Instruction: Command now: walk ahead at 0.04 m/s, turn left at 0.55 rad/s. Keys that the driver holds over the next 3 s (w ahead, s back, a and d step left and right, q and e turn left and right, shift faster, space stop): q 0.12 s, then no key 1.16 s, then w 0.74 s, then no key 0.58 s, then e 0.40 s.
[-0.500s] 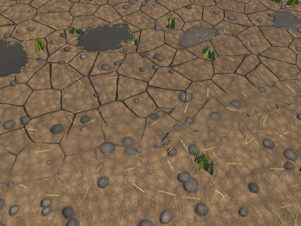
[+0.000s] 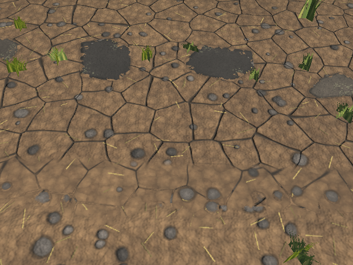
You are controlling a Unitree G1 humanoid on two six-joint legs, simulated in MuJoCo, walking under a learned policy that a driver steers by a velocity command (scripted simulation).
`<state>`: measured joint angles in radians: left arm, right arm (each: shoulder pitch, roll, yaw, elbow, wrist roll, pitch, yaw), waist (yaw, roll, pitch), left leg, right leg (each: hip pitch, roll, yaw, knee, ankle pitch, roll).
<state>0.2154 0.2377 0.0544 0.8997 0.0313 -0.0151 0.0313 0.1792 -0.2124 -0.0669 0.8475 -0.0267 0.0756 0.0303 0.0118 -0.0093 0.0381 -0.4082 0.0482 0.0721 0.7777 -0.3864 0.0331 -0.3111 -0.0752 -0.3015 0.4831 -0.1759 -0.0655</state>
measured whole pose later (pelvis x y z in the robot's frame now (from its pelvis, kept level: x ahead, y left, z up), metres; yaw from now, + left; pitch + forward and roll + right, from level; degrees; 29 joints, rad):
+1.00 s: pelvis +0.02 -0.01 +0.01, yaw +9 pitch -2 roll +0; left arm 0.24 0.20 0.01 1.03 0.01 -0.01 0.03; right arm 0.25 -0.21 -0.01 1.11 -0.01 0.01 -0.03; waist -0.01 0.01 0.04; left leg -0.13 -0.02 -0.04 0.34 -0.18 0.00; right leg -0.11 0.04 -0.03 0.35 -0.21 -0.05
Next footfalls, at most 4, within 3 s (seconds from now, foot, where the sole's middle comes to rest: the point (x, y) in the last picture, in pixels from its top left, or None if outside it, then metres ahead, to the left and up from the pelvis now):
0.06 left None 0.05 0.11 -0.77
0.48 right None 0.07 -0.09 -0.77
1.64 left None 0.14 0.14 -0.77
2.12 right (170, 256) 0.51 0.04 -0.77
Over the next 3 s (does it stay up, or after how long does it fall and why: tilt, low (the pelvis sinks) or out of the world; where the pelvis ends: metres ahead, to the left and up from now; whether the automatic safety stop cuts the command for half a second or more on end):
stays up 0.47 0.09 -0.01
